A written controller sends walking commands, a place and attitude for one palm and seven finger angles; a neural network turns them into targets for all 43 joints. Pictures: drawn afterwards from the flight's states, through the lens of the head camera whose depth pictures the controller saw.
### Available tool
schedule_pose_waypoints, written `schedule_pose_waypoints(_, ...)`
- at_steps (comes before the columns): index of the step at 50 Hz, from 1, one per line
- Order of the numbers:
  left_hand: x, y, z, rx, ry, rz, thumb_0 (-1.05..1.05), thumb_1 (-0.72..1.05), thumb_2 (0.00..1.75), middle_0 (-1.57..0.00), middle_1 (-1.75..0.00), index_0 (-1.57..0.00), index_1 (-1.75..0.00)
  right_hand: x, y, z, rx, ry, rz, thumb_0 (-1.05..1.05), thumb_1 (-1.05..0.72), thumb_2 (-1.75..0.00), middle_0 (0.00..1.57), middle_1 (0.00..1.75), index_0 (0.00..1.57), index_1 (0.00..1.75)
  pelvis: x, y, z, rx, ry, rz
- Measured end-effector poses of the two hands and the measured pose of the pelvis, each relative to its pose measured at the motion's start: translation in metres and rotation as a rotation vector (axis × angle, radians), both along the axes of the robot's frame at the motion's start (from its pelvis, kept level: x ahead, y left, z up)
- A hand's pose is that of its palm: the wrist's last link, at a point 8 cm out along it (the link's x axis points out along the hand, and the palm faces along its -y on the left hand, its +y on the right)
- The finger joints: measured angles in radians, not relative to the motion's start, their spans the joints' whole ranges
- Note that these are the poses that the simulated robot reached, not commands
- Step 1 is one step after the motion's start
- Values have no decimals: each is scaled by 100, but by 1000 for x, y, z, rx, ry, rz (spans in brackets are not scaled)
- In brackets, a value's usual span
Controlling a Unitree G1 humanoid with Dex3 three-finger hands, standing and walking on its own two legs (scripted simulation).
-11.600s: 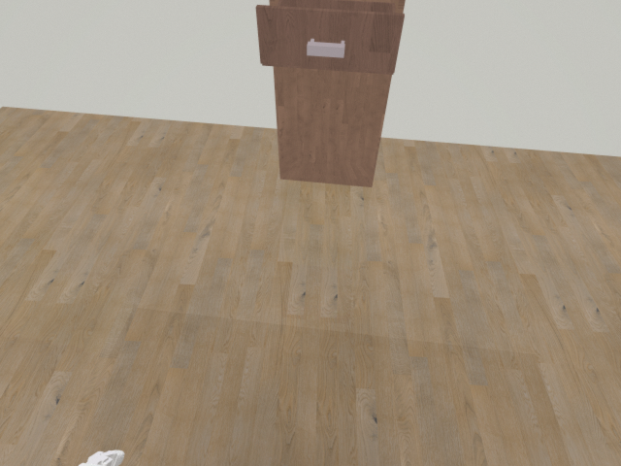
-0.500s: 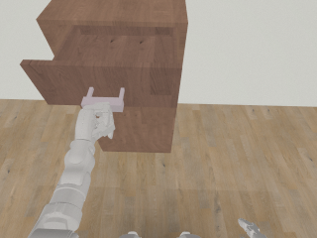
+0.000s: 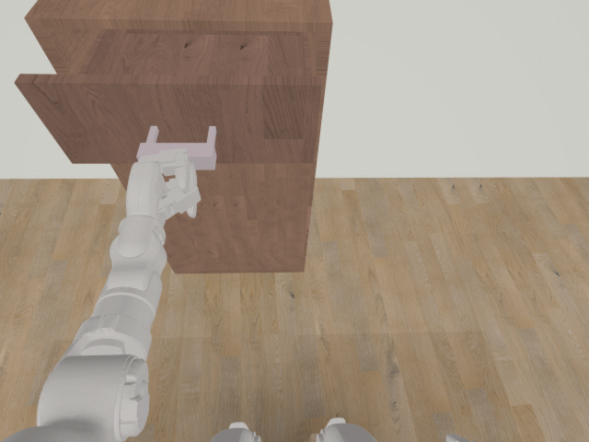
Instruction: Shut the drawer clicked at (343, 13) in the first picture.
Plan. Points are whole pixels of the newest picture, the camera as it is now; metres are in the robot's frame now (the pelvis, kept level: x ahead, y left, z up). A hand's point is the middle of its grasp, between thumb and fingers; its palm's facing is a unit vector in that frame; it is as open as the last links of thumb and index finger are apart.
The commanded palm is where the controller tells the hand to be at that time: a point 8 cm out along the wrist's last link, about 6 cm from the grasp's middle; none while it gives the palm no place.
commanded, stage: push the drawer shut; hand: left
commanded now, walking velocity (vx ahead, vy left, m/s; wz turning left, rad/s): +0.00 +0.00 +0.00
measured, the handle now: (180, 144) +0.53 +0.16 +0.07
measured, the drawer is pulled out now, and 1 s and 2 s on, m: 0.13 0.00 0.00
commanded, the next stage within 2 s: pull the fist back off the drawer in 1.28 s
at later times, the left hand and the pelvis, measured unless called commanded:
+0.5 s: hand (198, 160) +0.50 +0.13 +0.07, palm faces +0.01 -1.00 -0.02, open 3.1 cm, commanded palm +0.49 +0.18 +0.07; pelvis -0.01 +0.00 -0.01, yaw +0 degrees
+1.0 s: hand (205, 124) +0.57 +0.13 +0.07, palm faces +0.01 -1.00 -0.02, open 3.1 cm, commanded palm +0.56 +0.17 +0.07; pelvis +0.01 +0.01 -0.02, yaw -2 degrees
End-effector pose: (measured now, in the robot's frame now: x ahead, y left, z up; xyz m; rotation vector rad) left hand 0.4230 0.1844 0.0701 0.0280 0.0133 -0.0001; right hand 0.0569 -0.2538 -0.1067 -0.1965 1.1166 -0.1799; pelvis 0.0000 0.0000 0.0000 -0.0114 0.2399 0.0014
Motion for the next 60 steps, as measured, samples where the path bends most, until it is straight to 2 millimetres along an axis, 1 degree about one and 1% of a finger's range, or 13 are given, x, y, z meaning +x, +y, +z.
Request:
schedule_pose_waypoints(21, 41, -2, 3, -9, 2, 5, 2, 77, 89, -140, -160, -140, -160, -50, 0, -8, -8, 132, -44, 1, -90, -90, 21, 30, 20, 30, -5, 1, -9, -9, 57, -5)
schedule_pose_waypoints(31, 73, -2, 3, -6, 16, 7, 1, 76, 89, -140, -160, -140, -160, -75, -1, -8, -32, 200, -66, 1, -90, -90, 21, 30, 20, 30, -7, 3, -16, -20, 108, -6)
schedule_pose_waypoints(42, 107, -5, 3, -9, 24, 14, 1, 79, 89, -140, -160, -140, -160, -102, 7, -5, -33, 308, -92, 1, -90, -90, 21, 30, 20, 30, -1, 7, -20, -30, 159, -7)
schedule_pose_waypoints(50, 130, -6, 3, -9, 29, 15, 1, 79, 89, -140, -160, -140, -160, -111, 15, -1, -28, 364, -122, 1, -90, -90, 21, 30, 20, 30, 6, 9, -20, -35, 188, -14)
schedule_pose_waypoints(55, 131, -2, 1, -8, 40, 6, -2, 73, 91, -139, -160, -140, -160, -113, 19, 0, -19, 396, -115, 1, -90, -90, 21, 30, 20, 30, 10, 10, -20, -41, 192, -6)
schedule_pose_waypoints(60, 132, 1, 2, -4, 45, 18, -3, 69, 92, -140, -160, -140, -160, -112, 20, -1, -23, 402, -103, 1, -90, -90, 21, 30, 20, 30, 8, 11, -21, -49, 196, 7)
